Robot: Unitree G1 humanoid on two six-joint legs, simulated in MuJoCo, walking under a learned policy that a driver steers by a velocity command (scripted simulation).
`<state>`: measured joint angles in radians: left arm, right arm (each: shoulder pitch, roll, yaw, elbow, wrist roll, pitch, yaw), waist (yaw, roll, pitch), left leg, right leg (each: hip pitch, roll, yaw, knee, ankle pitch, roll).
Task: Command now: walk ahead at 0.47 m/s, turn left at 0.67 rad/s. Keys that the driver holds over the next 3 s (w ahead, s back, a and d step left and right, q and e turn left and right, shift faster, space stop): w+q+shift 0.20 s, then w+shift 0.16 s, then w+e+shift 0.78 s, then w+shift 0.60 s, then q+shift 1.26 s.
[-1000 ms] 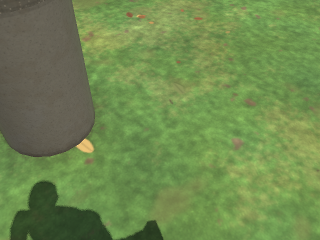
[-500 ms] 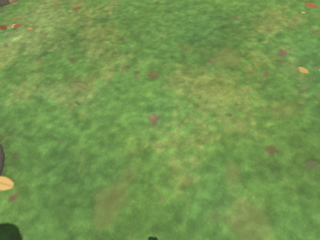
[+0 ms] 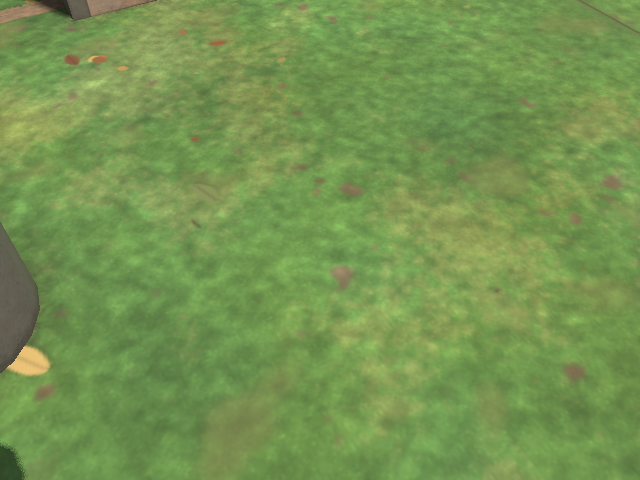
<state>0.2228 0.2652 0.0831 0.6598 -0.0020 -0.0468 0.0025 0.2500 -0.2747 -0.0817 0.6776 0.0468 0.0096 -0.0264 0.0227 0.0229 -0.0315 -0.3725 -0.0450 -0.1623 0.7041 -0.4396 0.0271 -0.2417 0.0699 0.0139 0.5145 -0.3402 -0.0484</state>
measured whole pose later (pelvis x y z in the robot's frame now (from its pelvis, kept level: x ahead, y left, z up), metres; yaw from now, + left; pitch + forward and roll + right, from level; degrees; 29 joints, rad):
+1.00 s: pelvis +0.67 +0.27 -0.03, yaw -6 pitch -2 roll -1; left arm 0.37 0.30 0.08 0.88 0.02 0.00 -0.02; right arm 0.18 -0.21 0.00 0.76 -0.04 -0.09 -0.01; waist 0.07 -0.01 0.05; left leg -0.31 0.00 -0.06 1.52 -0.35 -0.01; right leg -0.37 0.21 -0.09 0.69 -0.29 -0.24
